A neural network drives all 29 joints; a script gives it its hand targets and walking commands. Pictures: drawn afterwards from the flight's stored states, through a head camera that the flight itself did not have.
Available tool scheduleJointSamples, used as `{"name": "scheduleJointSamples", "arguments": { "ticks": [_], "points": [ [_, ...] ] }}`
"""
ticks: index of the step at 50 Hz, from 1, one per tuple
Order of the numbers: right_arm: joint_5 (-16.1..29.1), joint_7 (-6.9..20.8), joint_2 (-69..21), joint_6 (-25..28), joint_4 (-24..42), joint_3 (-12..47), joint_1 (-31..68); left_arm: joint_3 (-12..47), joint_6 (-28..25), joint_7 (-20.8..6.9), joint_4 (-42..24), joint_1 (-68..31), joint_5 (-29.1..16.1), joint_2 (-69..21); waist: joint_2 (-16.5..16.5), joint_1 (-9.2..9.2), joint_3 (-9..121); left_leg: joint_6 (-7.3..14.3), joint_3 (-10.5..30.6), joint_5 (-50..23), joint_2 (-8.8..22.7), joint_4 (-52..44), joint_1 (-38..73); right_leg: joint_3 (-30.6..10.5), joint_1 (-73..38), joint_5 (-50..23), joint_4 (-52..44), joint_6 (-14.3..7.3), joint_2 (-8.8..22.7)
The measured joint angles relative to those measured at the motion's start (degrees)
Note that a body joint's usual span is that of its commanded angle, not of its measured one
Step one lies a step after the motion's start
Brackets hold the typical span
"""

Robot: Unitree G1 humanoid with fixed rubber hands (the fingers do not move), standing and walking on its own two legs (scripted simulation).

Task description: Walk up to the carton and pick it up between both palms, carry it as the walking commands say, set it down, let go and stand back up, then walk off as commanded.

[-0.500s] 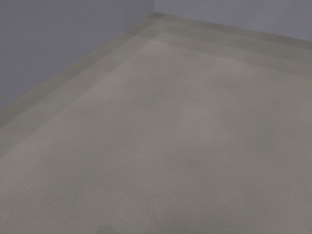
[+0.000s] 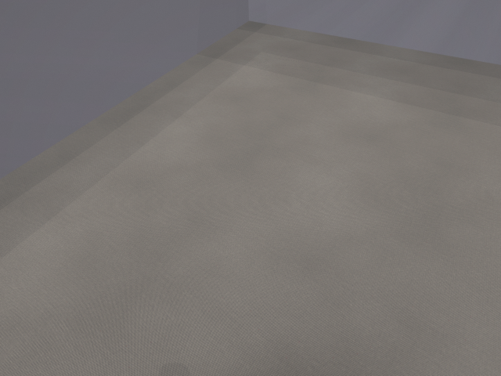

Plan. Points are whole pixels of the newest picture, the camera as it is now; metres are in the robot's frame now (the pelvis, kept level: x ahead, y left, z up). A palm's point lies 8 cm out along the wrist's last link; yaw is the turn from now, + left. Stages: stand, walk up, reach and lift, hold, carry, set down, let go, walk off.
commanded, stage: stand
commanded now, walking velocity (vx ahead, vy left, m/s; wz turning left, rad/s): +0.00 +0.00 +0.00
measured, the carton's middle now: out of the picture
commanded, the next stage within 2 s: walk off in 0.40 s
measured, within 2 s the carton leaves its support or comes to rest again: neither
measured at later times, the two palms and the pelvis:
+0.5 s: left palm out of the picture +0.05 +0.30 -0.11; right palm out of the picture +0.06 -0.26 -0.13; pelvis +0.00 +0.00 +0.00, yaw +0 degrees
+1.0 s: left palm out of the picture +0.01 +0.23 -0.13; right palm out of the picture +0.04 -0.29 -0.14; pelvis -0.01 -0.03 +0.00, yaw -1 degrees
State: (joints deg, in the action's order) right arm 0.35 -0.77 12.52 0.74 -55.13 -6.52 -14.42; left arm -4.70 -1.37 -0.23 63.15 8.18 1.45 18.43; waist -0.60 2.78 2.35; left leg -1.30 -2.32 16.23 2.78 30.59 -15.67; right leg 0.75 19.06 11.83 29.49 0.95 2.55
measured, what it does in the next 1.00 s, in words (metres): stands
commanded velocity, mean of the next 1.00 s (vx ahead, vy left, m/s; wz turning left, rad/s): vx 0.00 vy -0.09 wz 0.00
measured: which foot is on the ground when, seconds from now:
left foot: down 0.00-1.00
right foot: down 0.00-1.00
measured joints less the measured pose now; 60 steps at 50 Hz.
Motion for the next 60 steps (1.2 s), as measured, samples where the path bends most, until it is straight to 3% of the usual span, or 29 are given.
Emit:
{"name": "scheduleJointSamples", "arguments": {
  "ticks": [32, 38, 50, 52, 54, 58, 60],
  "points": [
    [0.00, 0.01, 0.24, 0.03, 0.00, 0.00, 0.04, 0.00, -0.03, -0.04, 0.07, -0.39, 0.00, 0.03, -0.53, 0.00, -0.34, 0.00, 0.00, -0.03, 0.00, -0.10, 0.04, 0.00, 0.00, 0.03, 0.00, 0.00, 0.00],
    [0.00, 0.48, 0.24, -0.81, -0.02, 0.00, 0.16, 0.04, 1.39, -0.16, 0.11, 0.37, -0.11, -3.53, -0.86, 0.00, -0.47, -0.07, 0.01, -0.23, 0.08, -0.39, 0.18, 0.00, 0.01, -0.04, -0.01, 0.17, -0.07],
    [-0.01, -0.55, 0.26, -3.25, -0.02, -0.01, 0.17, 0.02, 3.22, -1.20, 0.09, 4.05, 0.08, -6.21, -2.01, 0.00, -2.87, -1.57, 0.12, -0.52, 2.79, -0.40, 0.29, 0.32, 0.91, 0.43, 1.36, 0.22, -2.63],
    [0.00, -0.79, 0.32, -3.36, 0.00, -0.01, 0.17, 0.02, 3.22, -1.33, 0.09, 4.84, 0.08, -6.65, -2.51, 0.00, -3.09, -1.62, 0.10, -0.52, 3.13, -0.39, 0.28, 0.35, 0.97, 0.23, 1.35, -0.97, -3.07],
    [-0.01, -1.04, 0.31, -3.37, -0.03, -0.01, 0.26, 0.00, 3.22, -1.31, 0.09, 5.28, 0.08, -7.00, -2.46, 0.05, -3.75, -1.63, 0.02, 4.03, 2.92, 2.39, -0.09, 0.29, 0.78, 0.03, 1.36, -2.57, -3.02],
    [-0.01, -1.42, 0.31, -4.02, -0.04, 0.00, 0.26, -0.01, 3.35, -0.81, 0.08, 5.23, 0.08, -7.33, -2.45, 0.04, -4.54, -1.61, 0.06, 11.27, 2.84, 18.03, -2.01, 0.30, 0.69, -0.17, 1.36, -2.94, -2.96],
    [0.00, -1.44, 0.33, -4.10, 0.00, 0.00, 0.25, 0.00, 3.38, -0.55, 0.03, 4.36, 0.08, -7.53, -2.51, -0.01, -4.30, -1.61, 0.13, 12.51, 2.69, 19.76, -2.12, 0.37, 1.57, -0.53, 1.34, -2.94, -2.99]
  ]
}}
